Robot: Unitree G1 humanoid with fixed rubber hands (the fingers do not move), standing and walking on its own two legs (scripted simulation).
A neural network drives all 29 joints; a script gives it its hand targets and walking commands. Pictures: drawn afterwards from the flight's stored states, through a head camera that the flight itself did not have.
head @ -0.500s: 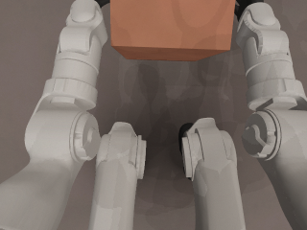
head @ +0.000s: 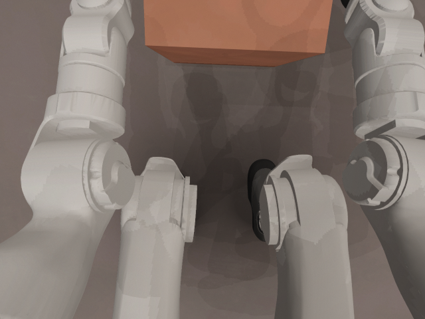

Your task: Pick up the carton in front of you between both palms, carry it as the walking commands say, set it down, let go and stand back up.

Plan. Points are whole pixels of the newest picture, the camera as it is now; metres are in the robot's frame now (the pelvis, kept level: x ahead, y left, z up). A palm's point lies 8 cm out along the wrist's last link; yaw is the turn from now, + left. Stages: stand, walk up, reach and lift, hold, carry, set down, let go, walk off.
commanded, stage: set down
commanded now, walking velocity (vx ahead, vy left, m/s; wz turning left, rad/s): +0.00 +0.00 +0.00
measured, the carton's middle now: out of the picture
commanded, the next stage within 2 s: let go in 1.56 s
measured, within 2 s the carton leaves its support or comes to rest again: neither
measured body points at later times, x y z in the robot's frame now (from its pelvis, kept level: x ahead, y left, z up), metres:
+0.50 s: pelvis +0.01 +0.00 -0.01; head +0.40 +0.00 +0.20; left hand +0.58 +0.17 -0.21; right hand +0.57 -0.23 -0.20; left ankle +0.09 +0.11 -0.34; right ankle +0.11 -0.12 -0.34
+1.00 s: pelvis +0.00 -0.01 +0.08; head +0.36 -0.02 +0.36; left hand +0.59 +0.16 -0.04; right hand +0.57 -0.23 -0.05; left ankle +0.09 +0.11 -0.34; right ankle +0.11 -0.12 -0.34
